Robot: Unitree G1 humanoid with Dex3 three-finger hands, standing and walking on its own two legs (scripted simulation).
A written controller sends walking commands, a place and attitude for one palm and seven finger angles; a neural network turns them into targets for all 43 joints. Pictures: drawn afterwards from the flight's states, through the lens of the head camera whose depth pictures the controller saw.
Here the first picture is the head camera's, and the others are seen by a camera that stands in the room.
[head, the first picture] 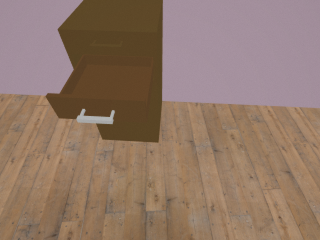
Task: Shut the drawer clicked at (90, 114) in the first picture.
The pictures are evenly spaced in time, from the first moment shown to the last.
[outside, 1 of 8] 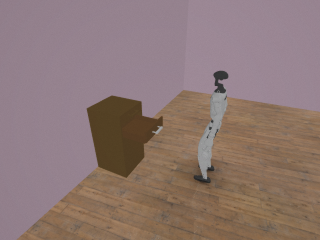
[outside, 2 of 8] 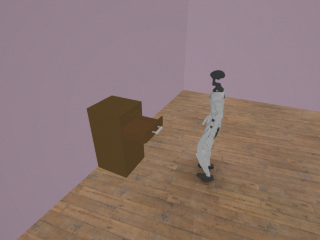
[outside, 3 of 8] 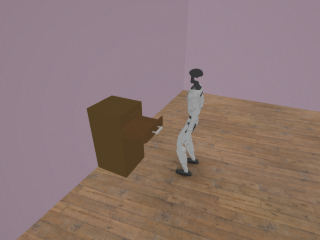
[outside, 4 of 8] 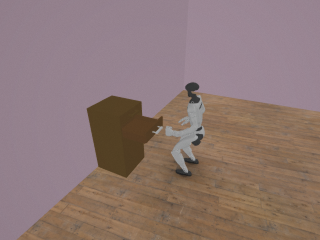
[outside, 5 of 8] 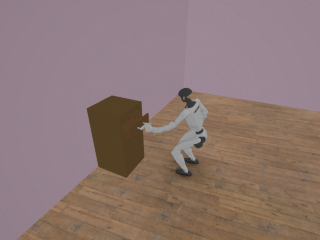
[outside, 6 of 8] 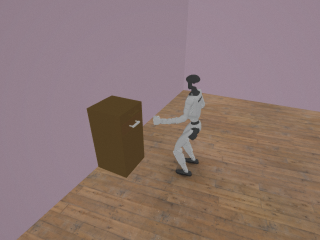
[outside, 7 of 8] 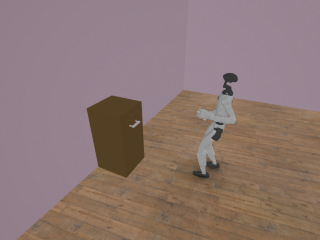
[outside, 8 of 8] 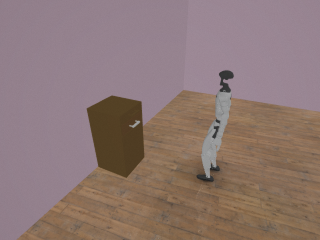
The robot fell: no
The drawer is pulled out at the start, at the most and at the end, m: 0.30 0.30 0.00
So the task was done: yes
